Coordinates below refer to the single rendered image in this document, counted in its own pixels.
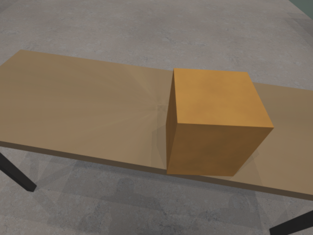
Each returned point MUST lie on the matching carton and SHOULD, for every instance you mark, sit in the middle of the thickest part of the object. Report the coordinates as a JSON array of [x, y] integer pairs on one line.
[[215, 121]]

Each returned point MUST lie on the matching table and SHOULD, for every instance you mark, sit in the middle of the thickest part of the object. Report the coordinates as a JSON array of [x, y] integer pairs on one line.
[[115, 114]]

